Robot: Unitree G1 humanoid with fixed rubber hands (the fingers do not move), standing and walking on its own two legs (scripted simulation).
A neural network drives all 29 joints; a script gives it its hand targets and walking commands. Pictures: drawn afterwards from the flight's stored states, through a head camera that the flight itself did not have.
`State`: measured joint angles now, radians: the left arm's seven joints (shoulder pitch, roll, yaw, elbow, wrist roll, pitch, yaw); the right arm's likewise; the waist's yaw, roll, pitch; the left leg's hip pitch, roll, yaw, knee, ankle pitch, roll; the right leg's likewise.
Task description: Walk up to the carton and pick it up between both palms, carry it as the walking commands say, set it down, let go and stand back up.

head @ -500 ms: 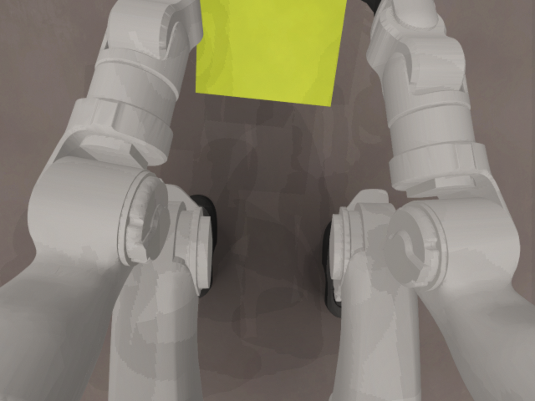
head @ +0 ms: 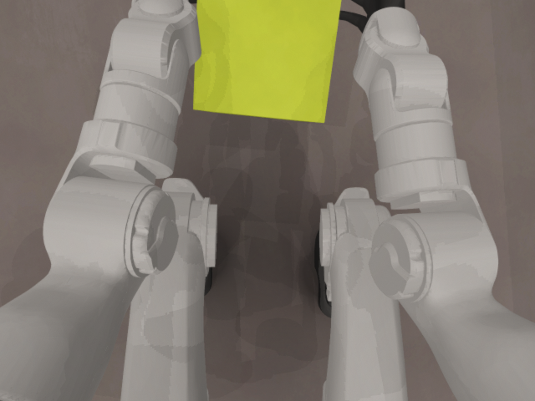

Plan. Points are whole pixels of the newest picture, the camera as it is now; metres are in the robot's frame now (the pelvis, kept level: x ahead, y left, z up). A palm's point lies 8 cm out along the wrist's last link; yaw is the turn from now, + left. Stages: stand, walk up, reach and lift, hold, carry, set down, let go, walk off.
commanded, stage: reach and lift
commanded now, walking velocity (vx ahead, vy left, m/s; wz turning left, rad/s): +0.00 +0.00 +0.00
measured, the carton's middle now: (265, 32) +0.56 +0.02 -0.16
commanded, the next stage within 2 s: none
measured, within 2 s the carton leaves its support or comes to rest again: neither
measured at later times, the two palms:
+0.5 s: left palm out of the picture +0.54 +0.12 +0.00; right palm (417, 2) +0.53 -0.10 -0.01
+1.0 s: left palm out of the picture +0.51 +0.12 +0.06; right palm out of the picture +0.50 -0.10 +0.06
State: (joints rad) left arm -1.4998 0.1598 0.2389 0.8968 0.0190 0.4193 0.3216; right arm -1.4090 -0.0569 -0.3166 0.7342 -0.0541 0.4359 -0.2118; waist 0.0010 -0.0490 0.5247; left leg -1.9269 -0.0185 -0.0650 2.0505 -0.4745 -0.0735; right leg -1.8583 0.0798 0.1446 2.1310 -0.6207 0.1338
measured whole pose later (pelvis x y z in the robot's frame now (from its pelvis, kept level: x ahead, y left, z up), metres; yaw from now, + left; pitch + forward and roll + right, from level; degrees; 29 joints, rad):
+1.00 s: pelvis -0.01 +0.00 +0.10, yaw +0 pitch +11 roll +0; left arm -1.34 0.08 0.22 0.80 0.08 0.49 0.36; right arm -1.25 0.00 -0.32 0.67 -0.07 0.51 -0.25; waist 0.01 -0.05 0.52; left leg -1.50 -0.02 -0.06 1.75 -0.44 -0.06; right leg -1.44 0.08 0.14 1.81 -0.57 0.12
